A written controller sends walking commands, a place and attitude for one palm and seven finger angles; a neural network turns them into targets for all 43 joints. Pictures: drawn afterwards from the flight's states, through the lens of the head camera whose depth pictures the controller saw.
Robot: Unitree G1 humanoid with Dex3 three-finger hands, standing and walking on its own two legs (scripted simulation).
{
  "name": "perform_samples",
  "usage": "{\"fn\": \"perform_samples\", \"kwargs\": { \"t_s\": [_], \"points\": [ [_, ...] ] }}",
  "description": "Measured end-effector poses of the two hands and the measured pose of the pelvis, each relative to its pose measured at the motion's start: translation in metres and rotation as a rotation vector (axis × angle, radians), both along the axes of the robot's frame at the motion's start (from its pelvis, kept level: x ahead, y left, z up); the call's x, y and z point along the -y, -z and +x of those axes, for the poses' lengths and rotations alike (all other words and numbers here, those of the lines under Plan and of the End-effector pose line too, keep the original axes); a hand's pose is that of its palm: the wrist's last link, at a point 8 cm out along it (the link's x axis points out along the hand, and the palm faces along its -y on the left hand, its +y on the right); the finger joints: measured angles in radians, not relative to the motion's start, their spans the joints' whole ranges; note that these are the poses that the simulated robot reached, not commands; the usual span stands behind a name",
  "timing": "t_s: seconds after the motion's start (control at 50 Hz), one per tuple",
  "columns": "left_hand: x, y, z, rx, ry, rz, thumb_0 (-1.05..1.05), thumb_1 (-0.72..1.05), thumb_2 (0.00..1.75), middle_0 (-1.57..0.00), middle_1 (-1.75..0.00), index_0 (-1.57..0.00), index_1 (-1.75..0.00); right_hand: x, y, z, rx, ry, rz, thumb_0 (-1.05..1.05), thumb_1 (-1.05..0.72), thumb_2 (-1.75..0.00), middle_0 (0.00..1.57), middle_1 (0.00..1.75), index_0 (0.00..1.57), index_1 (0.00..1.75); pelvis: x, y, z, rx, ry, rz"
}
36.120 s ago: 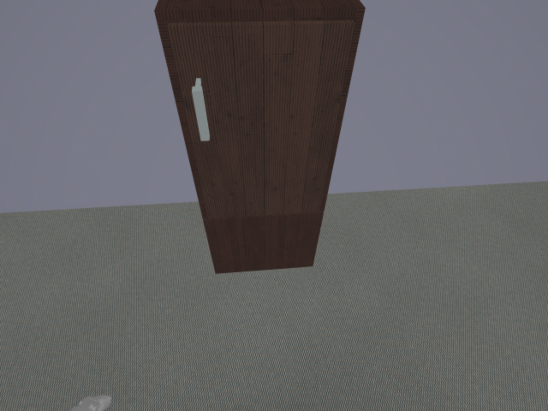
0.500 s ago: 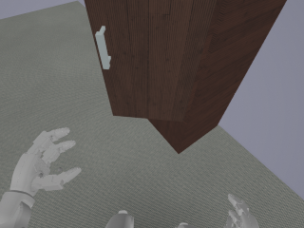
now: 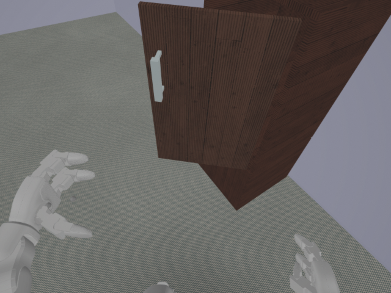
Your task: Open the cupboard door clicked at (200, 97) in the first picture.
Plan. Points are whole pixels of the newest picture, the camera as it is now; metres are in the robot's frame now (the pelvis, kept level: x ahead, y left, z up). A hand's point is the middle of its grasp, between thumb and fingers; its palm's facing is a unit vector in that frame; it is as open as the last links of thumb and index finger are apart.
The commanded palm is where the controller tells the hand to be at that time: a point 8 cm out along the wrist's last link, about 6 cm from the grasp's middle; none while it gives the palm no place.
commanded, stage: raise the hand with hooked fingers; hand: left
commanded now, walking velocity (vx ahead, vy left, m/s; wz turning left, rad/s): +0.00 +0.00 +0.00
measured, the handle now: (158, 76) +0.63 +0.15 +0.09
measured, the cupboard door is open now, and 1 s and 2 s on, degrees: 48 48 48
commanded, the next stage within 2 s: move the hooked fingers beside the handle in 0.82 s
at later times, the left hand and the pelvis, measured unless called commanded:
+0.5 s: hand (68, 173) +0.29 +0.26 +0.10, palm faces -0.06 -1.00 -0.01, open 14.0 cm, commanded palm +0.27 +0.30 +0.11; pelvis +0.00 -0.01 +0.01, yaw +0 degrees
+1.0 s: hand (76, 173) +0.29 +0.24 +0.10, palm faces -0.05 -1.00 -0.01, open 14.0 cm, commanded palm +0.28 +0.29 +0.11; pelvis +0.00 -0.02 +0.01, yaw +0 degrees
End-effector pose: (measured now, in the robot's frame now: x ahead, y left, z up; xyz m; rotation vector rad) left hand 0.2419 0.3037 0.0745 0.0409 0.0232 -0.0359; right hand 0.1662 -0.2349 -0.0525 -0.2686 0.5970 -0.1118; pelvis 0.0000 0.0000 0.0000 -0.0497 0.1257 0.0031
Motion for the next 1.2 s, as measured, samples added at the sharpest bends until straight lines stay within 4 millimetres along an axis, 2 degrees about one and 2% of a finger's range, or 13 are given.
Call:
{"fn": "perform_samples", "kwargs": {
  "t_s": [0.16,0.38,0.58,0.98,1.08,1.2],
  "points": [
    [-0.011,-0.016,0.011,0.011,-0.002,-0.004,0.00,-0.47,0.31,-0.29,-1.19,-0.30,-1.18,-0.002,0.000,0.000,-0.026,-0.010,0.006,0.01,-0.90,-0.90,0.20,0.30,0.21,0.30,0.002,-0.005,0.002,0.016,-0.003,0.003],
    [-0.018,-0.034,0.030,0.018,0.005,-0.013,-0.01,-0.49,0.30,-0.30,-1.20,-0.30,-1.20,0.021,0.004,-0.022,-0.091,0.042,-0.014,0.02,-0.90,-0.90,0.20,0.30,0.21,0.30,0.010,-0.011,0.003,0.026,0.001,0.009],
    [-0.004,-0.026,0.034,-0.004,0.024,-0.028,-0.01,-0.50,0.30,-0.30,-1.20,-0.30,-1.20,0.037,0.004,-0.034,-0.113,0.074,-0.019,0.02,-0.90,-0.90,0.20,0.30,0.21,0.30,0.016,-0.011,0.003,0.020,0.013,0.017],
    [0.003,-0.030,0.033,0.013,0.011,-0.029,-0.01,-0.50,0.30,-0.30,-1.20,-0.30,-1.20,0.034,0.006,-0.018,-0.082,0.050,0.008,0.02,-0.90,-0.90,0.20,0.30,0.21,0.30,0.022,-0.011,0.003,0.021,0.009,0.022],
    [0.008,-0.029,0.046,0.024,0.010,-0.042,-0.01,-0.50,0.30,-0.30,-1.20,-0.30,-1.20,0.034,0.010,-0.018,-0.102,0.043,-0.007,0.01,-0.90,-0.90,0.20,0.30,0.21,0.30,0.023,-0.009,0.001,0.018,0.000,0.022],
    [0.013,-0.029,0.074,0.019,0.023,-0.043,-0.01,-0.50,0.30,-0.30,-1.20,-0.30,-1.20,0.038,0.015,-0.028,-0.146,0.063,-0.018,0.01,-0.90,-0.90,0.20,0.30,0.21,0.30,0.023,-0.008,-0.001,0.006,0.001,0.021]
  ]
}}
